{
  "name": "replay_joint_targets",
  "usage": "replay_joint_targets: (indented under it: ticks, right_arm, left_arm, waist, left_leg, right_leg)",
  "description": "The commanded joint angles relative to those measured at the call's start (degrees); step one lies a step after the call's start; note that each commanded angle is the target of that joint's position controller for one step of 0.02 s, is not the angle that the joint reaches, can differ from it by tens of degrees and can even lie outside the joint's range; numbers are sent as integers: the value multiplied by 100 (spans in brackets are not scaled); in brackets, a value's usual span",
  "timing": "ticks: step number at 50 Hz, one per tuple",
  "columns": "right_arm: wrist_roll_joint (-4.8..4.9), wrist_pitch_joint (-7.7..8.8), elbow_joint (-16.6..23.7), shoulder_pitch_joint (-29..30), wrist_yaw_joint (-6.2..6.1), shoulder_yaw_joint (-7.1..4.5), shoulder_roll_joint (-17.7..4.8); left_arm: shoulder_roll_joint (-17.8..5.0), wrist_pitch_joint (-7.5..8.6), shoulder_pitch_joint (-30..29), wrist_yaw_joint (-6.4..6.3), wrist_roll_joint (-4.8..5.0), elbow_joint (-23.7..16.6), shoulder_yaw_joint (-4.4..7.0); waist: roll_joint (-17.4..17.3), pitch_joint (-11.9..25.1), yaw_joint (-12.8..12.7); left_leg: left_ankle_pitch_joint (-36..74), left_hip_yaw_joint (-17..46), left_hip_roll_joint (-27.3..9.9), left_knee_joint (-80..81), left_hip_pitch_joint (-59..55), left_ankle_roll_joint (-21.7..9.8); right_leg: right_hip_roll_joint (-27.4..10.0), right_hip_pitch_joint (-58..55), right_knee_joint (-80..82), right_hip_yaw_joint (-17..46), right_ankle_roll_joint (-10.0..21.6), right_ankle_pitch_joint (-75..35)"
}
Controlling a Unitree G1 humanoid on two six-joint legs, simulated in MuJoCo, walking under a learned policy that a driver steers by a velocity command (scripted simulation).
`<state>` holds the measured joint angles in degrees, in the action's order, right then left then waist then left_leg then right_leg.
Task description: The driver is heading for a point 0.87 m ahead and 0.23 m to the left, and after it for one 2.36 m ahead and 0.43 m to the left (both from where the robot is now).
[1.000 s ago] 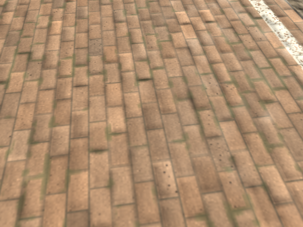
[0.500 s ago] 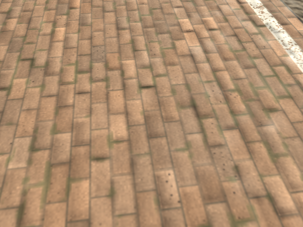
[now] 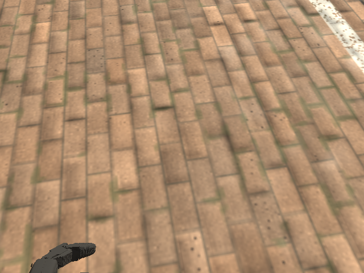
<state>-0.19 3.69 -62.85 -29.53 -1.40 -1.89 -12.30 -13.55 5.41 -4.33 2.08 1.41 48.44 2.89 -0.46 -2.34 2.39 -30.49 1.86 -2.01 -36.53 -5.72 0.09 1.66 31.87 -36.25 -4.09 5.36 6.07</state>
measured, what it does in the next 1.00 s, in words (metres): walks ahead: left foot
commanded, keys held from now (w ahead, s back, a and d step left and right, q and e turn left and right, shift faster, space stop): w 0.88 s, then w+q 0.12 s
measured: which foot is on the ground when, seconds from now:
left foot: up 0.00-0.50, down 0.52-1.00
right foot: down 0.00-0.52, up 0.54-1.00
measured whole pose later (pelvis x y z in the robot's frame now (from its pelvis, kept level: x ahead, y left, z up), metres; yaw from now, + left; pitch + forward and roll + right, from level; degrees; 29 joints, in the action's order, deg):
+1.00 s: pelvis +0.55 +0.06 +0.03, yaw +1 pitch +2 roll +2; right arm 0.8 4.6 -57.9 -23.2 -0.6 -3.4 -12.8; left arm -13.3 4.8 -0.2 1.5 0.9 50.4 2.8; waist 2.3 -0.6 4.6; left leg -17.5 -2.4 3.0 -11.8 -3.5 -2.1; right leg -4.3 35.2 -30.5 0.9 1.7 -3.2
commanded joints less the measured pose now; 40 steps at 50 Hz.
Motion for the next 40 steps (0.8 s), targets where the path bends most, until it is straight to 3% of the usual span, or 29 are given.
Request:
replay_joint_targets:
  ticks: [1,2,3,4,5,7,8,10,13,17,20,22,24,25,26,27,28,29,30,31,33,35,37,40]
  right_arm:
    - [200,330,478,-247,133,-13,-291]
    - [326,398,738,459,134,-106,-617]
    - [284,419,825,798,80,-123,-674]
    - [201,369,844,896,30,-195,-679]
    - [175,280,844,704,16,-208,-576]
    - [169,151,871,615,-14,-221,-410]
    - [149,113,951,793,-29,-238,-436]
    - [71,91,1168,1353,-48,-271,-539]
    - [36,123,1358,1995,0,-282,-547]
    - [94,175,1552,2832,108,-204,-408]
    - [144,205,1715,3276,222,-157,-417]
    - [160,241,1815,3367,292,-160,-508]
    - [169,281,1780,3010,325,-225,-701]
    - [156,296,1619,2417,318,-326,-884]
    - [133,303,1305,1359,279,-486,-1223]
    - [-5,293,1118,412,248,-638,-1853]
    - [30,272,1016,156,297,-597,-1751]
    - [68,290,1071,479,294,-447,-1272]
    - [70,293,1207,1039,278,-375,-1066]
    - [31,285,1292,1473,282,-316,-900]
    - [-53,299,1286,1763,319,-242,-639]
    - [-24,324,1182,1613,308,-259,-697]
    - [-20,328,1087,1417,244,-299,-860]
    - [2,271,984,1180,148,-290,-880]
  left_arm:
    - [-1007,-36,2518,24,-73,584,268]
    - [-773,22,1936,19,-32,503,194]
    - [-666,88,1412,35,-67,394,141]
    - [-535,134,1149,59,-154,387,104]
    - [-428,155,1076,64,-221,439,60]
    - [-420,157,1221,35,-175,573,38]
    - [-511,160,1325,-8,-162,624,50]
    - [-745,154,1570,-120,-168,682,95]
    - [-844,105,1936,-228,-147,718,117]
    - [-905,44,2413,-272,-64,806,122]
    - [-944,-42,2740,-271,-36,923,147]
    - [-992,-105,2808,-275,-22,964,184]
    - [-1083,-164,2686,-282,-21,939,224]
    - [-1065,-196,2543,-279,-29,896,214]
    - [-876,-212,2521,-278,-77,831,143]
    - [-357,-149,2987,-248,-153,669,-24]
    - [-84,0,3172,-213,-117,727,-123]
    - [-741,111,2634,-190,57,645,47]
    - [-878,172,2177,-193,123,505,78]
    - [-849,172,1965,-231,69,493,96]
    - [-657,34,2058,-255,-8,530,136]
    - [-462,-82,2145,-263,-23,562,129]
    - [-484,-125,1812,-276,-67,438,152]
    - [-433,-103,1218,-244,-111,239,156]
  waist:
    - [1233,1965,-914]
    - [852,971,-772]
    - [129,617,-553]
    - [36,402,-342]
    - [235,409,-120]
    - [427,231,15]
    - [424,88,17]
    - [302,-104,-72]
    - [209,-125,-256]
    - [235,-174,-560]
    - [264,-269,-712]
    - [329,-269,-669]
    - [492,-79,-397]
    - [504,269,-42]
    - [374,970,380]
    - [-694,2017,398]
    - [-1584,2540,344]
    - [-1097,1890,379]
    - [-802,1207,262]
    - [-415,832,100]
    - [-465,504,-231]
    - [-421,388,-332]
    - [-298,211,-315]
    - [-285,70,-201]
  left_leg:
    - [-66,812,370,-4572,4232,-258]
    - [455,535,84,-4574,4572,-365]
    - [1037,454,-260,-4253,4241,-415]
    - [1328,377,-469,-3953,3911,-432]
    - [1474,427,-627,-3754,3555,-453]
    - [1410,339,-724,-3304,3461,-408]
    - [1512,285,-767,-3061,3613,-340]
    - [2040,239,-851,-2467,4155,-155]
    - [3014,167,-809,-1411,4587,-22]
    - [3683,-144,-509,-124,4312,37]
    - [3439,-180,-399,378,4347,4]
    - [3032,-160,-345,620,4296,-128]
    - [2606,-279,-176,796,3706,-301]
    - [2537,-442,18,924,2888,-437]
    - [2617,-337,-51,806,1395,-655]
    - [2349,1750,-1526,782,-976,-1399]
    - [1418,3930,-2154,1774,-1826,-1880]
    - [1045,3506,-1949,1917,-1393,-1576]
    - [1437,2670,-1772,2002,-574,-1361]
    - [1985,2046,-1557,2177,234,-1274]
    - [2487,1311,-1207,2557,1187,-1171]
    - [2916,958,-1113,2773,1436,-1256]
    - [3323,735,-1110,2898,1392,-1306]
    - [3531,391,-989,2979,1258,-1215]
  right_leg:
    - [-2165,-5129,2153,4948,1330,2030]
    - [-2026,-4106,2220,3891,1070,1768]
    - [-1856,-3088,2367,3164,929,1122]
    - [-1646,-2326,2478,2566,837,629]
    - [-1480,-1924,2639,2201,798,564]
    - [-1359,-1506,2935,1812,869,633]
    - [-1349,-1377,3071,1684,907,668]
    - [-1407,-1447,3245,1606,981,657]
    - [-1355,-1881,3239,1345,867,247]
    - [-1209,-2261,3131,897,664,-58]
    - [-1395,-2840,2847,865,636,-145]
    - [-1591,-3226,2584,930,567,-300]
    - [-1679,-3421,2136,942,449,-1163]
    - [-1492,-3384,1414,750,324,-2181]
    - [-1158,-2868,129,478,144,-2465]
    - [-501,-887,-2157,100,-229,-755]
    - [208,497,-3368,684,-355,2652]
    - [-162,1143,-3935,1095,-225,2520]
    - [-474,1306,-3878,934,-130,1947]
    - [-725,1061,-3583,809,-132,1445]
    - [-1003,428,-3034,826,-165,923]
    - [-1036,329,-2726,752,-239,736]
    - [-1054,696,-2223,732,-343,286]
    - [-1003,944,-1214,667,-452,-600]
Velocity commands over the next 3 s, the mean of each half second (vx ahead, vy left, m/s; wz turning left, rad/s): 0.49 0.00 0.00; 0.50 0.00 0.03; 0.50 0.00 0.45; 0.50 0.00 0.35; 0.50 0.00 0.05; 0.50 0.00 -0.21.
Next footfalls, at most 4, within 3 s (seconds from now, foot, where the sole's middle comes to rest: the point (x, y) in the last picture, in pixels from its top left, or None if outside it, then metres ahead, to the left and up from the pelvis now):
0.52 left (139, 269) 0.46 0.16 -0.74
1.08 right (199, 184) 0.79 -0.07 -0.74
1.60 left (123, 143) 1.01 0.25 -0.74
2.16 right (138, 82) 1.40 0.20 -0.74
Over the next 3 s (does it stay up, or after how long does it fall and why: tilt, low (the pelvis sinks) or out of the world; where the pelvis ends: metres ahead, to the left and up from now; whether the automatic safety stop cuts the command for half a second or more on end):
stays up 1.60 0.46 0.04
